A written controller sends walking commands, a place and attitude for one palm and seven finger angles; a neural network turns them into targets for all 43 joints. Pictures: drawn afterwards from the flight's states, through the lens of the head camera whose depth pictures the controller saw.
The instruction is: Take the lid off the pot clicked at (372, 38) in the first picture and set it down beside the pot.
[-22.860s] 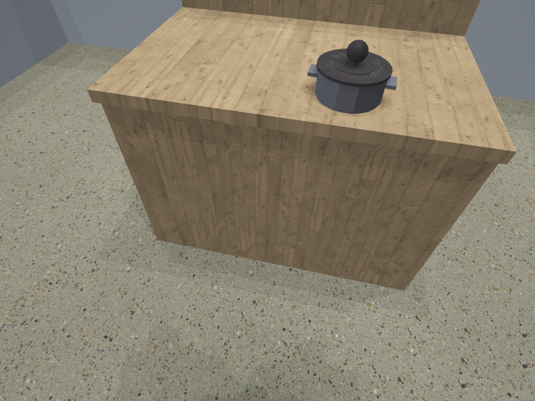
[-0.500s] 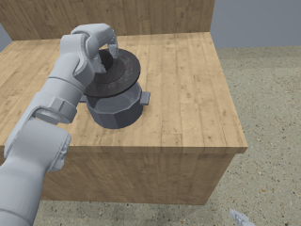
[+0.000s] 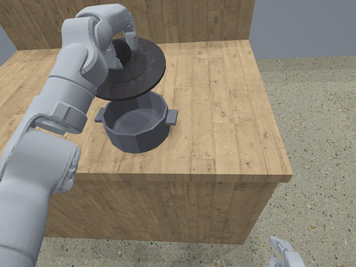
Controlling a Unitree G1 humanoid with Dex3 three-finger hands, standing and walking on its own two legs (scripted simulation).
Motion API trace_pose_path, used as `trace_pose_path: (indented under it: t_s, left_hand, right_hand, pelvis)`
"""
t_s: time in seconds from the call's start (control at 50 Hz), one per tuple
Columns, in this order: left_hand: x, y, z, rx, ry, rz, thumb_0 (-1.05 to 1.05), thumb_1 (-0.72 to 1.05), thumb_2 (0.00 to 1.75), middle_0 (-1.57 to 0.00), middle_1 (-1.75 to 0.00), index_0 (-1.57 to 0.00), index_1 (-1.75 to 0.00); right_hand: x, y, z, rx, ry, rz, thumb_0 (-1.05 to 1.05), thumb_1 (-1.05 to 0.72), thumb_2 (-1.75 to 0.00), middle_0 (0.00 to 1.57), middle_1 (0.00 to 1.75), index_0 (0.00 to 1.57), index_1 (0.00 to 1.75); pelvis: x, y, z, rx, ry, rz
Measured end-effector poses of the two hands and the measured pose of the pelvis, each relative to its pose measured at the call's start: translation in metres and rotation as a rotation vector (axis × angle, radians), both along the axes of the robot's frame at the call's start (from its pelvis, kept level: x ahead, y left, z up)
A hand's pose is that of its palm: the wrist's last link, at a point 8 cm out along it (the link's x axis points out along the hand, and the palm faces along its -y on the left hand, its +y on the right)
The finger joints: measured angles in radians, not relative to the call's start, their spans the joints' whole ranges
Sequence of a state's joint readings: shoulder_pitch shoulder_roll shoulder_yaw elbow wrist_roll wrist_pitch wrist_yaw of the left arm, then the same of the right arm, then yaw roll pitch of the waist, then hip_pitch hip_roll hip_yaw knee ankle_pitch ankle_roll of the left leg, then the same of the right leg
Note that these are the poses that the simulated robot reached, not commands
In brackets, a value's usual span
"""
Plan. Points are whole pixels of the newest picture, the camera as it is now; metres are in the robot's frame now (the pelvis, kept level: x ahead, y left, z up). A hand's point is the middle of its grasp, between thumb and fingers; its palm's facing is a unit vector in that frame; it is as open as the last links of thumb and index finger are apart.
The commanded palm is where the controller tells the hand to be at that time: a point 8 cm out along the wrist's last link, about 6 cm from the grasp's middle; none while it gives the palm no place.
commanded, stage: lift the lid straight up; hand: left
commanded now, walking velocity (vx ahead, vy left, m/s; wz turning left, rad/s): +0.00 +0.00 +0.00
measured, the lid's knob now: (118, 52) +0.50 +0.12 +0.25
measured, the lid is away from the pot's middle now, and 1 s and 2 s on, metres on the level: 0.01 0.06 0.19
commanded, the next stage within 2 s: move the lid sideways beside the pot in 0.40 s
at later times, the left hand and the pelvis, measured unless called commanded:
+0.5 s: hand (106, 42) +0.47 +0.13 +0.29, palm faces -0.13 +0.00 -0.99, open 8.3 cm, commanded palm +0.45 +0.13 +0.35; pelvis +0.00 +0.00 +0.00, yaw +0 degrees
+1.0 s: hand (80, 45) +0.47 +0.18 +0.28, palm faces -0.15 +0.00 -0.99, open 8.3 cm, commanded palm +0.46 +0.19 +0.35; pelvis +0.00 +0.01 +0.00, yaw +0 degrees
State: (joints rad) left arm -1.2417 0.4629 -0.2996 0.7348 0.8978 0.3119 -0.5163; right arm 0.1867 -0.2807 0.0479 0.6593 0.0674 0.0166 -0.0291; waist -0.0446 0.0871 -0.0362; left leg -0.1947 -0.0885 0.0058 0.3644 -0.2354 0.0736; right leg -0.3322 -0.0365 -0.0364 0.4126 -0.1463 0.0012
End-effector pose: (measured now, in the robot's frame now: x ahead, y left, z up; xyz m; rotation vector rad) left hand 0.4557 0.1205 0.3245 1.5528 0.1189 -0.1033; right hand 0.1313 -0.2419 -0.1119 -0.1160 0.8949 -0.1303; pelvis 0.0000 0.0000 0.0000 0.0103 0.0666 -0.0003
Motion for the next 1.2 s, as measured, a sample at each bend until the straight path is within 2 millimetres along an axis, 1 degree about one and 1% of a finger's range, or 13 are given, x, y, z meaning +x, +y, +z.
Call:
trace_pose_path:
  t_s: [0.1, 0.16, 0.24, 0.32, 0.58, 0.66, 0.76, 0.92, 1.02, 1.12, 1.2]
  left_hand:
    - [-0.004, 0.005, 0.009, 0.008, -0.014, 0.022, 0.00, 0.07, 0.88, -0.69, -0.90, -0.67, -0.90]
    - [-0.005, 0.009, 0.013, 0.014, -0.014, 0.038, 0.00, 0.07, 0.88, -0.69, -0.90, -0.68, -0.90]
    - [-0.008, 0.009, 0.019, 0.030, -0.027, 0.035, 0.00, 0.07, 0.89, -0.69, -0.90, -0.68, -0.90]
    - [-0.006, 0.011, 0.022, 0.013, -0.025, 0.046, 0.00, 0.07, 0.89, -0.69, -0.90, -0.68, -0.90]
    - [0.004, 0.006, 0.018, 0.003, -0.015, 0.011, 0.00, 0.07, 0.89, -0.69, -0.90, -0.68, -0.90]
    - [0.007, 0.012, 0.021, 0.005, -0.019, 0.026, 0.00, 0.07, 0.88, -0.69, -0.90, -0.68, -0.91]
    - [0.009, 0.025, 0.019, 0.011, -0.011, 0.061, 0.00, 0.07, 0.88, -0.69, -0.90, -0.68, -0.91]
    - [0.004, 0.049, 0.017, 0.021, -0.002, 0.094, 0.00, 0.07, 0.88, -0.69, -0.90, -0.68, -0.91]
    - [0.002, 0.060, 0.015, 0.034, 0.007, 0.109, 0.00, 0.07, 0.88, -0.69, -0.90, -0.68, -0.91]
    - [0.005, 0.069, 0.013, 0.039, 0.020, 0.120, 0.00, 0.07, 0.88, -0.69, -0.90, -0.68, -0.90]
    - [0.010, 0.077, 0.013, 0.029, 0.021, 0.129, 0.00, 0.07, 0.88, -0.69, -0.90, -0.68, -0.90]
  right_hand:
    - [0.006, 0.002, 0.002, 0.003, -0.013, 0.013, 0.01, -0.91, -0.90, 0.19, 0.29, 0.20, 0.30]
    - [0.007, 0.003, 0.003, 0.001, -0.012, 0.015, 0.01, -0.91, -0.90, 0.19, 0.29, 0.20, 0.30]
    - [0.006, 0.004, 0.002, -0.005, -0.009, 0.021, 0.01, -0.91, -0.90, 0.19, 0.29, 0.20, 0.30]
    - [0.001, 0.004, 0.000, -0.007, 0.006, 0.018, 0.01, -0.91, -0.90, 0.19, 0.29, 0.20, 0.30]
    - [-0.017, 0.002, -0.004, -0.012, 0.046, -0.016, 0.01, -0.91, -0.90, 0.19, 0.29, 0.20, 0.30]
    - [-0.020, 0.001, -0.004, -0.009, 0.054, -0.030, 0.01, -0.91, -0.90, 0.20, 0.29, 0.20, 0.30]
    - [-0.020, 0.000, -0.004, -0.011, 0.067, -0.033, 0.01, -0.91, -0.90, 0.20, 0.29, 0.20, 0.30]
    - [-0.013, -0.002, 0.000, -0.028, 0.059, -0.025, 0.01, -0.91, -0.90, 0.20, 0.29, 0.20, 0.30]
    - [-0.007, 0.000, 0.003, -0.037, 0.056, -0.011, 0.01, -0.91, -0.90, 0.19, 0.29, 0.20, 0.30]
    - [-0.005, 0.002, 0.003, -0.042, 0.060, -0.008, 0.01, -0.91, -0.90, 0.20, 0.29, 0.20, 0.30]
    - [-0.008, 0.002, 0.002, -0.042, 0.072, -0.016, 0.01, -0.91, -0.90, 0.20, 0.29, 0.20, 0.30]
  pelvis:
    - [-0.001, 0.000, 0.000, 0.000, 0.000, 0.003]
    - [-0.003, -0.001, 0.000, 0.001, -0.002, 0.005]
    - [-0.003, 0.000, 0.000, 0.001, -0.001, 0.011]
    - [-0.003, 0.001, 0.000, 0.001, 0.002, 0.010]
    - [0.000, 0.004, 0.000, -0.002, 0.010, -0.001]
    - [0.001, 0.005, 0.000, -0.002, 0.013, -0.008]
    - [0.002, 0.006, 0.000, -0.004, 0.015, -0.010]
    - [0.002, 0.006, 0.000, -0.007, 0.014, -0.001]
    - [0.002, 0.006, 0.000, -0.009, 0.015, 0.009]
    - [0.003, 0.007, 0.000, -0.011, 0.019, 0.015]
    - [0.005, 0.008, 0.001, -0.013, 0.024, 0.013]
